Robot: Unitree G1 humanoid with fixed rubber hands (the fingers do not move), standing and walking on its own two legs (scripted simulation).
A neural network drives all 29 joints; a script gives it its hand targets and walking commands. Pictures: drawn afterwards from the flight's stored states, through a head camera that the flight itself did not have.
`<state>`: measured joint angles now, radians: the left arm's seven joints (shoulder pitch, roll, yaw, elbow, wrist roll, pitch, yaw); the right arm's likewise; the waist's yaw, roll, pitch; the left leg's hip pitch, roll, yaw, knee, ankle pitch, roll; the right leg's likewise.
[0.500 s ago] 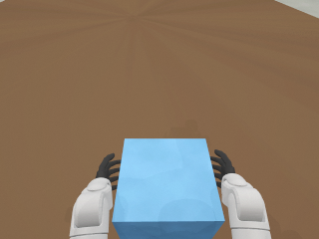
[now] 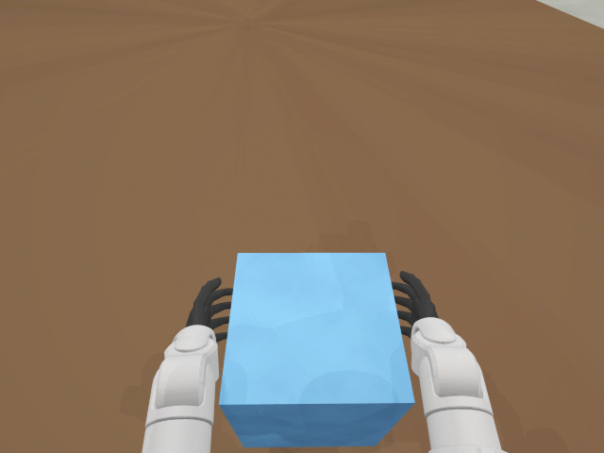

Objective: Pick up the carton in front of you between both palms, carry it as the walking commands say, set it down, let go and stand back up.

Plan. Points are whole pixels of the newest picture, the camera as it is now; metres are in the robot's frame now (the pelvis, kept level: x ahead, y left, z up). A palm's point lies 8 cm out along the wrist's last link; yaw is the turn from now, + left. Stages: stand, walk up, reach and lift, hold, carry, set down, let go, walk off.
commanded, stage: carry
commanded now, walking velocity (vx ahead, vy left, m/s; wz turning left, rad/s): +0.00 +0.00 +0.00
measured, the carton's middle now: (310, 355) +0.29 +0.00 -0.04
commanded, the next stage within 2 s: hold in 0.88 s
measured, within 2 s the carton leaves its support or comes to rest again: neither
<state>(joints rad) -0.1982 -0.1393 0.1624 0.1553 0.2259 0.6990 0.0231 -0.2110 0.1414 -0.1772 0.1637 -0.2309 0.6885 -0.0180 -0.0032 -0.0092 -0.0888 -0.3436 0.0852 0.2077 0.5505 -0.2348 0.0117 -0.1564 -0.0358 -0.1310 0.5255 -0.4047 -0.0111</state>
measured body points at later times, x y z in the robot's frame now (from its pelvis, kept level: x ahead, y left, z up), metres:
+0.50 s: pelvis -0.03 +0.00 +0.00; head -0.05 +0.00 +0.45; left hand +0.27 +0.15 +0.03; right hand +0.27 -0.16 +0.04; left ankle +0.03 +0.11 -0.73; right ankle -0.08 -0.09 -0.73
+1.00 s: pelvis -0.04 -0.01 +0.01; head -0.05 +0.00 +0.46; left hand +0.25 +0.13 +0.03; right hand +0.25 -0.17 +0.04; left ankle +0.03 +0.13 -0.73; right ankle -0.08 -0.09 -0.73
